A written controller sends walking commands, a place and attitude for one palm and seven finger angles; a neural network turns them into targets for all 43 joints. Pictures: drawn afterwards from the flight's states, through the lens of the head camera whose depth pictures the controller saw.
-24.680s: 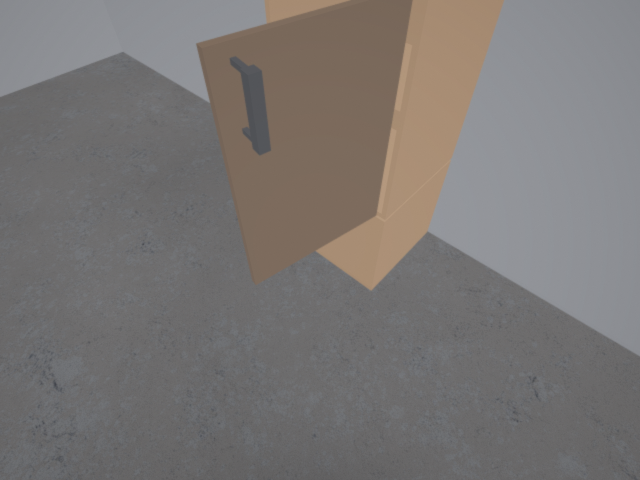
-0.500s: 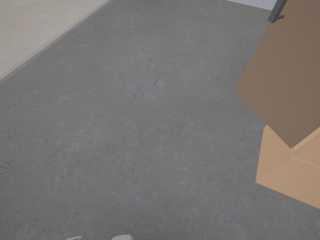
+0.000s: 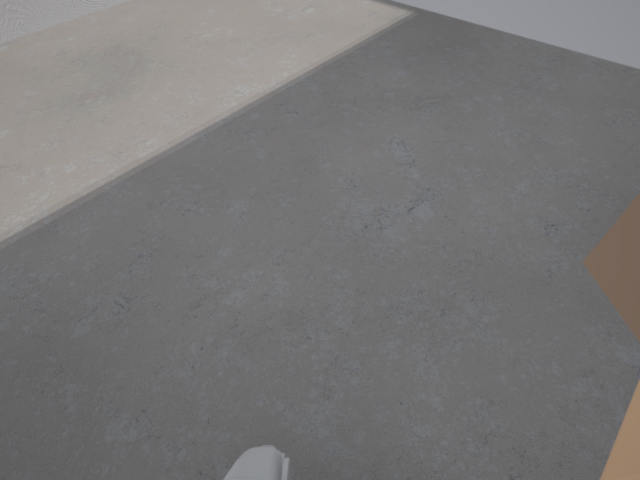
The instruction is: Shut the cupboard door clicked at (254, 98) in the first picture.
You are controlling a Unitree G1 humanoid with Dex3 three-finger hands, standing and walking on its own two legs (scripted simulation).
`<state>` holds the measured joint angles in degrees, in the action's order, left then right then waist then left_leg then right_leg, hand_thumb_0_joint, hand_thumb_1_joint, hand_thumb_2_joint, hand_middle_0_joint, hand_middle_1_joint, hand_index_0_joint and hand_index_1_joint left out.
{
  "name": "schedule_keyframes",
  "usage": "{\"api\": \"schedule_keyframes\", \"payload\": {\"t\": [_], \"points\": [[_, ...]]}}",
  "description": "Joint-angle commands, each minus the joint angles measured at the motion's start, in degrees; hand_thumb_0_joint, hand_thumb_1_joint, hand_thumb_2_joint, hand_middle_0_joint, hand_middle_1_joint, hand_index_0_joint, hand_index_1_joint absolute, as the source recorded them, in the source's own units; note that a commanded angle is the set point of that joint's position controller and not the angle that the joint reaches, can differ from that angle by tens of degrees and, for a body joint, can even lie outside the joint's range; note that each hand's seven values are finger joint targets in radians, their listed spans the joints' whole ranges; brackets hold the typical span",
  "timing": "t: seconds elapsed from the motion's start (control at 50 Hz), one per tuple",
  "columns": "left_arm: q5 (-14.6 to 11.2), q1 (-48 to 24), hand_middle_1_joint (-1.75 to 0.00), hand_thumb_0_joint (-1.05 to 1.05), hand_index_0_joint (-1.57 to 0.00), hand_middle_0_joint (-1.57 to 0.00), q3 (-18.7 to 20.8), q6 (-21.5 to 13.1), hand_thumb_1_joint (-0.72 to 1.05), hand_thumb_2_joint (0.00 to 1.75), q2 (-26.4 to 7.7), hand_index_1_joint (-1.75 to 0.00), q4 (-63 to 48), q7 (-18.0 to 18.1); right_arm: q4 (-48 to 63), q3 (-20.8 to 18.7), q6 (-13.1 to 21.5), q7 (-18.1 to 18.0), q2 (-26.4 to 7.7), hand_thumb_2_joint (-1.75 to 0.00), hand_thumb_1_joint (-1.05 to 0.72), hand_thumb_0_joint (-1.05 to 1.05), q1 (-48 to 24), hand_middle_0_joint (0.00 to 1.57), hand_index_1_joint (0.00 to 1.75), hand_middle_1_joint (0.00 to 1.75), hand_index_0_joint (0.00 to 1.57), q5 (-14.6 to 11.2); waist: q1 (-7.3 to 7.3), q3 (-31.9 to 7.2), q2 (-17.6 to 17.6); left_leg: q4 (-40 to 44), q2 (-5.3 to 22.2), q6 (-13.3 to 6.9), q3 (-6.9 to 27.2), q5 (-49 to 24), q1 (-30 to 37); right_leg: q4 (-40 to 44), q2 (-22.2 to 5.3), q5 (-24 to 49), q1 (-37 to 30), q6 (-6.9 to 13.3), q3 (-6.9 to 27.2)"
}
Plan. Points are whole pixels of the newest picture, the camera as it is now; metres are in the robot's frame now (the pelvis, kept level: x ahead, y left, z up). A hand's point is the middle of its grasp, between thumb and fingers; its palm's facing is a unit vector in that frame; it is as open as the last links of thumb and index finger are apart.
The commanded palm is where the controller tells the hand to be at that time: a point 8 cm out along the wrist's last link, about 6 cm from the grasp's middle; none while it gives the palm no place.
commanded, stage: walk to a spot facing it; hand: left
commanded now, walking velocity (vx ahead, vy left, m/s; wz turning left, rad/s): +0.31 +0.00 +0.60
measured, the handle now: out of the picture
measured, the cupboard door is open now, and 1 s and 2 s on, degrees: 50 50 50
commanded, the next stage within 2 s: turn to face it in 0.56 s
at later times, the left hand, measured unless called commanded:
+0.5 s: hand (135, 468) +0.17 +0.29 -0.17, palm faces +0.28 -0.94 -0.20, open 7.4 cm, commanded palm none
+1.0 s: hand (179, 342) +0.36 +0.28 -0.17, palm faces +0.18 -0.96 -0.23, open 7.2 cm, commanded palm none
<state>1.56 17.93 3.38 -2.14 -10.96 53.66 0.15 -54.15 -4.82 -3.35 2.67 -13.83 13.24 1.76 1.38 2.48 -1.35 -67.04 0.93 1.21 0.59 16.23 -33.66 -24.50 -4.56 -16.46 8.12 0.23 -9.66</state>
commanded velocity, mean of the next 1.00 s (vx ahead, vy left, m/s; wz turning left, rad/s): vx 0.20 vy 0.00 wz -0.04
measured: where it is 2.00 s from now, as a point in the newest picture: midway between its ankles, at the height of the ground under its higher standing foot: (291, 409)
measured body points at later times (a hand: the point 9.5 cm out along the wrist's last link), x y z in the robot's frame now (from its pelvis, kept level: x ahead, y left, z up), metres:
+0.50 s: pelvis +0.16 +0.08 -0.01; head +0.19 +0.10 +0.44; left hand +0.15 +0.34 -0.16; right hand +0.29 -0.14 -0.15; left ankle +0.15 +0.16 -0.74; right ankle +0.24 -0.07 -0.67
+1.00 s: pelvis +0.35 +0.08 +0.00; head +0.40 +0.08 +0.44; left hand +0.35 +0.33 -0.15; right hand +0.43 -0.14 -0.16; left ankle +0.33 +0.22 -0.69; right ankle +0.39 -0.01 -0.74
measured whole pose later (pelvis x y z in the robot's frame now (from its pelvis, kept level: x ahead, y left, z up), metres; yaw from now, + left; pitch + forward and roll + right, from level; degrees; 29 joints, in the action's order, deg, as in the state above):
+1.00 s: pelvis +0.35 +0.08 +0.00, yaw +8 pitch +1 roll +0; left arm 1.2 13.3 3.9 -0.8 -9.6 57.5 0.6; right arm -57.0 -2.6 -1.4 -0.8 -9.7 11.4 0.9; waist 0.7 4.4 -1.0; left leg -55.2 3.7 3.1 -1.4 21.3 -28.3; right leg -24.0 1.9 -10.0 15.3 2.6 -0.6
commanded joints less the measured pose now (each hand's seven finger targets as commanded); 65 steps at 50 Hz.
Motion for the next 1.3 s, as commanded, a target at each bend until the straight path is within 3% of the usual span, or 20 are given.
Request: {"api": "schedule_keyframes", "payload": {"t": [0.0, 0.12, 0.2, 0.22, 0.24, 0.26, 0.28, 0.4, 0.62, 0.68, 0.72, 0.76, 0.8, 0.86, 1.08, 1.1, 1.14, 1.16, 1.22, 1.28], "points": [[0.2, 5.0, -0.3, 0.0, -0.2, -0.2, 1.9, -2.3, 0.9, 0.9, -7.4, -0.3, -1.0, 0.9, 6.0, 0.2, 2.1, 0.6, -0.4, -0.9, -0.9, 0.0, -6.9, 0.2, 0.3, 0.3, 0.2, -0.2, -2.55, 1.9, 9.7, 5.1, 2.4, 0.2, -2.5, -2.2, -9.0, 12.0, -13.5, 15.8, -8.9, 3.8, 4.0], [0.5, 8.0, -0.3, 0.0, -0.2, -0.2, 2.3, -2.2, 0.9, 0.9, -9.3, -0.3, 1.2, 0.9, 8.4, 1.3, 3.0, 1.3, 0.2, -0.9, -0.9, 0.0, -14.0, 0.2, 0.3, 0.3, 0.2, -0.2, -4.33, 3.2, 10.6, 23.4, 3.0, -1.9, -6.5, 0.1, -4.1, 8.6, -17.2, 24.4, -12.4, 4.2, -0.8], [-0.1, 5.9, -0.3, 0.0, -0.2, -0.2, 2.5, -1.8, 0.9, 0.9, -11.4, -0.3, 1.2, 0.5, 5.9, 0.7, 4.2, 0.4, -2.5, -0.9, -0.9, 0.0, -3.1, 0.2, 0.3, 0.3, 0.2, 0.2, 1.37, -2.9, 9.5, 32.6, -3.4, -5.1, -12.3, 1.0, 19.2, -8.1, -15.2, 38.2, -6.1, 2.2, -7.2], [-0.5, 5.1, -0.3, 0.0, -0.2, -0.2, 2.3, -1.7, 0.9, 0.9, -11.4, -0.3, 0.3, 0.1, 3.9, -0.2, 4.4, -0.3, -5.7, -0.9, -0.9, 0.0, 5.4, 0.2, 0.3, 0.3, 0.2, 0.4, 5.81, -8.2, 5.1, 36.4, -1.8, -6.4, -9.4, -1.4, 34.2, -20.7, -13.8, 31.2, 2.3, 0.5, -8.2], [-0.8, 6.0, -0.3, 0.0, -0.2, -0.2, 2.1, -1.3, 0.9, 0.9, -7.5, -0.3, -2.1, -0.8, 2.5, -2.3, 4.8, -1.2, -13.8, -0.9, -0.9, 0.0, 12.7, 0.2, 0.3, 0.3, 0.2, 1.1, 8.39, -14.5, -11.1, 40.4, 15.5, -13.4, 17.4, -0.1, 49.7, -40.2, -5.5, -0.2, 21.6, -3.0, -7.8], [-0.7, -1.2, -0.3, 0.0, -0.2, -0.2, 1.1, -1.2, 0.9, 0.9, -6.8, -0.3, -6.1, -0.9, 1.0, -3.0, 4.6, -2.2, -17.4, -0.9, -0.9, 0.0, 17.4, 0.2, 0.3, 0.3, 0.2, 0.1, 10.19, -15.1, -10.4, 48.1, 24.0, -18.0, 31.1, -4.9, 51.9, -50.2, -1.7, -17.6, 32.7, -2.3, 1.2], [-0.5, -5.1, -0.3, 0.0, -0.2, -0.2, 1.5, -1.2, 0.9, 0.9, -6.7, -0.3, -7.4, -0.3, 0.8, -2.7, 4.8, -2.6, -16.6, -0.9, -0.9, 0.0, 15.0, 0.2, 0.3, 0.3, 0.2, -0.1, 8.63, -11.3, -2.9, 50.1, 24.9, -17.0, 28.5, 2.7, 43.2, -53.1, -3.2, -15.1, 33.9, -1.3, 6.0], [0.6, 1.5, -0.3, 0.0, -0.2, -0.2, 1.5, 1.0, 0.9, 0.9, -2.9, -0.3, -1.1, -1.4, 2.5, 0.8, 6.8, -3.6, -5.3, -0.9, -0.9, 0.0, 1.8, 0.2, 0.3, 0.3, 0.2, -0.2, -1.03, -1.7, -5.8, 55.8, 12.6, -11.3, 9.7, 3.3, 20.7, -38.9, -4.5, 0.6, 24.5, -2.1, 7.4], [0.1, -11.6, -0.3, 0.0, -0.2, -0.2, 1.0, 0.6, 0.9, 0.9, -3.4, -0.3, -5.0, -1.7, -3.2, 0.7, 6.9, -3.9, -3.7, -0.9, -0.9, 0.0, 8.4, 0.2, 0.3, 0.3, 0.2, 0.0, 0.03, 3.7, -3.0, 54.1, 12.8, -12.3, 5.6, -10.2, 25.3, -11.8, -0.8, 8.3, 17.8, -1.3, 6.9], [0.1, -2.0, -0.3, 0.0, -0.2, -0.2, 1.0, -0.1, 0.9, 0.9, -4.4, -0.3, -1.2, -1.1, -4.8, 1.0, 6.4, -4.2, -3.6, -0.9, -0.9, 0.0, 9.0, 0.2, 0.3, 0.3, 0.2, -0.4, -3.84, -1.4, -0.8, 40.6, 9.2, -8.0, 0.0, -23.5, 27.1, -3.0, 3.0, 11.8, 2.8, 0.7, 4.3], [0.5, 11.0, -0.3, 0.0, -0.2, -0.2, 2.7, -1.2, 0.9, 0.9, -11.8, -0.3, 3.2, 0.1, -4.1, 1.4, 7.0, -3.7, 0.2, -0.9, -0.9, 0.0, 12.1, 0.2, 0.3, 0.3, 0.2, -1.4, -6.85, -10.5, 14.8, 13.8, -2.1, -2.6, -7.7, 0.2, 9.2, 0.9, -14.8, 34.8, -19.8, 9.3, 28.0], [-0.6, 6.8, -0.3, 0.0, -0.2, -0.2, 2.2, -1.2, 0.9, 0.9, -10.5, -0.3, 2.9, 0.8, -3.9, 1.5, 6.1, -4.2, -0.9, -0.9, -0.9, 0.0, 9.7, 0.2, 0.3, 0.3, 0.2, -1.2, -5.4, -10.0, 16.8, -1.4, -0.1, -1.2, -0.4, 18.1, 3.4, 5.0, -18.3, 42.5, -14.4, 15.8, 34.1], [-0.7, -0.5, -0.3, 0.0, -0.2, -0.2, 1.9, -0.4, 0.9, 0.9, -7.2, -0.3, 1.1, 1.4, -3.4, 1.8, 5.3, -4.1, 0.6, -0.9, -0.9, 0.0, 5.4, 0.2, 0.3, 0.3, 0.2, -1.2, -2.49, -4.7, 5.0, 0.2, 3.3, -0.1, 0.1, 10.8, 3.3, 5.6, -13.7, 39.9, -5.5, 14.0, 25.0], [-0.4, -3.1, -0.3, 0.0, -0.2, -0.2, 1.7, -0.4, 0.9, 0.9, -6.0, -0.3, 0.5, 1.2, -3.3, 2.0, 3.1, -3.9, 2.0, -0.9, -0.9, 0.0, 6.7, 0.2, 0.3, 0.3, 0.2, -0.7, 0.19, -5.4, 7.4, 5.4, 3.3, 1.6, -1.9, 6.0, 7.3, 7.0, -9.2, 38.2, 2.0, 10.7, 18.4], [-0.4, -5.7, -0.3, 0.0, -0.2, -0.2, 3.9, 2.6, 0.9, 0.9, -9.9, -0.3, -2.1, 0.6, 2.7, 1.2, 3.5, -4.5, -1.2, -0.9, -0.9, 0.0, 1.0, 0.2, 0.3, 0.3, 0.2, -1.3, 0.33, -5.0, 9.9, 34.9, 0.2, 2.4, -2.0, -1.8, 20.5, 1.5, -5.2, 18.4, 9.4, 7.4, 26.5], [-0.5, -6.4, -0.3, 0.0, -0.2, -0.2, 3.6, 3.0, 0.9, 0.9, -8.4, -0.3, -2.7, 0.6, 2.3, 0.9, 4.0, -4.7, -2.7, -0.9, -0.9, 0.0, 3.1, 0.2, 0.3, 0.3, 0.2, -1.2, 1.38, -5.2, 6.0, 41.8, 2.5, 1.9, -0.4, -4.7, 27.3, -1.8, -2.4, 11.9, 14.5, 5.0, 24.9], [-1.1, -4.5, -0.3, 0.0, -0.2, -0.2, 2.6, 3.4, 0.9, 0.9, -4.4, -0.3, -5.1, -0.1, 3.7, -0.3, 4.3, -5.2, -11.4, -0.9, -0.9, 0.0, 5.6, 0.2, 0.3, 0.3, 0.2, 0.1, 1.7, -5.5, -15.9, 51.3, 25.6, -8.8, 20.8, -13.0, 31.4, -24.1, 8.5, -19.9, 25.1, -0.9, 10.7], [-0.4, -6.1, -0.3, 0.0, -0.2, -0.2, 2.8, 3.7, 0.9, 0.9, -6.3, -0.3, -5.2, -0.3, 4.1, -0.2, 4.3, -5.3, -11.0, -0.9, -0.9, 0.0, 4.8, 0.2, 0.3, 0.3, 0.2, 0.4, 1.99, -5.1, -10.6, 51.8, 26.6, -11.0, 21.0, -14.0, 27.8, -33.8, 6.2, -19.3, 24.4, -1.2, 12.4], [-0.3, -4.9, -0.3, 0.0, -0.2, -0.2, 3.6, 4.6, 0.9, 0.9, -6.7, -0.3, -4.0, -1.5, 6.8, 1.0, 4.1, -5.4, -7.9, -0.9, -0.9, 0.0, -3.1, 0.2, 0.3, 0.3, 0.2, 0.3, -2.13, -2.5, -7.6, 50.4, 20.2, -9.1, 7.3, -18.3, 22.8, -43.5, 2.9, -10.5, 23.9, -2.7, 11.4], [-0.4, -5.7, -0.3, 0.0, -0.2, -0.2, 3.2, 5.4, 0.9, 0.9, -5.7, -0.3, -4.9, -2.1, 6.5, 0.8, 4.0, -5.2, -7.5, -0.9, -0.9, 0.0, -2.0, 0.2, 0.3, 0.3, 0.2, 0.1, -1.58, -3.1, -8.1, 49.5, 17.8, -8.4, 0.5, -20.3, 25.0, -39.4, 2.3, -7.4, 22.9, -3.6, 9.0]]}}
